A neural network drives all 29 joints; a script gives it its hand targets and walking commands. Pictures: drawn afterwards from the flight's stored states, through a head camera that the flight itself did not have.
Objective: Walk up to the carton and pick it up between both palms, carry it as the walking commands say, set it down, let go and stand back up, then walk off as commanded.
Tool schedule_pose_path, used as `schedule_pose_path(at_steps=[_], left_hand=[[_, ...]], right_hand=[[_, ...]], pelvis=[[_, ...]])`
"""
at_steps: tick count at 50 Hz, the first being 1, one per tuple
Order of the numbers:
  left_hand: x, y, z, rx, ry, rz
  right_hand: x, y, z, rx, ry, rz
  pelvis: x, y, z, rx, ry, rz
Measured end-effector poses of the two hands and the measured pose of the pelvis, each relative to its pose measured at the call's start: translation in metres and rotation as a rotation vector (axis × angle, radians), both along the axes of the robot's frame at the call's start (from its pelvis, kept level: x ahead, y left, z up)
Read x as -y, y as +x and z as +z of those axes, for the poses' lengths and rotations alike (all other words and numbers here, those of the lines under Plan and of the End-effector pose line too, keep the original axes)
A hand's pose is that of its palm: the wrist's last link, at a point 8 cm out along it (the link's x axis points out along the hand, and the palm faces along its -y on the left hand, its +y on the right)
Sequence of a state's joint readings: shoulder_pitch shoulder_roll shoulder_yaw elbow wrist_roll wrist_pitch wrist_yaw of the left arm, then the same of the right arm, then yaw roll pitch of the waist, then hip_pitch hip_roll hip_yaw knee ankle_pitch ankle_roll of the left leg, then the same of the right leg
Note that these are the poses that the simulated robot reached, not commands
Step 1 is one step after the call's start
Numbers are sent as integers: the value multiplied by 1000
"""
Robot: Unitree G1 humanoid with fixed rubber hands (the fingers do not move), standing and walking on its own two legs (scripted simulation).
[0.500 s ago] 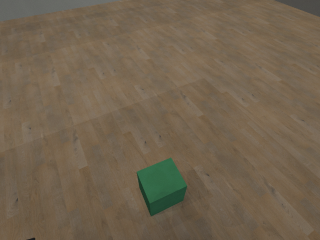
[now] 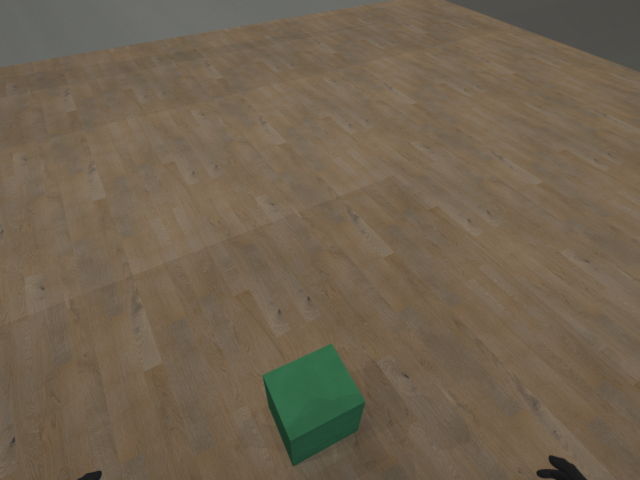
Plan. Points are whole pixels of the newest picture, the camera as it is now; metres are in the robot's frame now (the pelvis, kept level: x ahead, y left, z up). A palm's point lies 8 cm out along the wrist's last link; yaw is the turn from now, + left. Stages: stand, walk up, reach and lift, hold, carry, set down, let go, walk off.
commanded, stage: walk up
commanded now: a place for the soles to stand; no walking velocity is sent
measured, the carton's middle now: (312, 404) +0.48 +0.03 -0.66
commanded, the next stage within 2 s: none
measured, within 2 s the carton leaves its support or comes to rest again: neither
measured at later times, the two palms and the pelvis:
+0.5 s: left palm out of the picture +0.09 +0.23 -0.12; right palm out of the picture +0.09 -0.51 -0.08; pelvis +0.01 -0.12 -0.04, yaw +10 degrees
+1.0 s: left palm out of the picture +0.02 +0.17 -0.10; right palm (607, 370) +0.34 -0.43 -0.10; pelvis +0.08 -0.18 -0.03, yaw +24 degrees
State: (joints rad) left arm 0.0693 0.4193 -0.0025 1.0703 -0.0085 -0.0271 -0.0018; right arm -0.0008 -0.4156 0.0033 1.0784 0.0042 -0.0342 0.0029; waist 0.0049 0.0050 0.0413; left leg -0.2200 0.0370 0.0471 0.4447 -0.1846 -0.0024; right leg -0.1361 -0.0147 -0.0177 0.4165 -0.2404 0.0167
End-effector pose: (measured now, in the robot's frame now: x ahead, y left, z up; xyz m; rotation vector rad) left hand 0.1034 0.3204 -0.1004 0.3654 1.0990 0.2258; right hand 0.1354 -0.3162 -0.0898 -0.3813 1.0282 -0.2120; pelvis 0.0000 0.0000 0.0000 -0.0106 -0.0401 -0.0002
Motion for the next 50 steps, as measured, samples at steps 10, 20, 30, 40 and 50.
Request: schedule_pose_path(at_steps=[10, 20, 30, 40, 50], left_hand=[[-2, 28, 13, 68, 9, -36], [51, 22, -4, 82, 27, -23], [113, -57, -17, 41, -7, 209], [134, -66, -16, 36, 21, 315], [148, -82, 3, 49, 128, 370]], right_hand=[[51, -71, 6, -120, -145, -75], [174, -111, 23, -254, -350, -20], [169, 28, 4, -101, -229, 199], [128, 143, 5, 85, -123, 380], [116, 200, -11, 63, -52, 476]], pelvis=[[17, -4, -3, -26, 28, 46], [91, 4, -30, -45, 17, 110], [136, 34, -27, -23, 5, 221], [158, 66, -27, -11, 2, 322], [181, 79, -29, -20, 17, 421]])
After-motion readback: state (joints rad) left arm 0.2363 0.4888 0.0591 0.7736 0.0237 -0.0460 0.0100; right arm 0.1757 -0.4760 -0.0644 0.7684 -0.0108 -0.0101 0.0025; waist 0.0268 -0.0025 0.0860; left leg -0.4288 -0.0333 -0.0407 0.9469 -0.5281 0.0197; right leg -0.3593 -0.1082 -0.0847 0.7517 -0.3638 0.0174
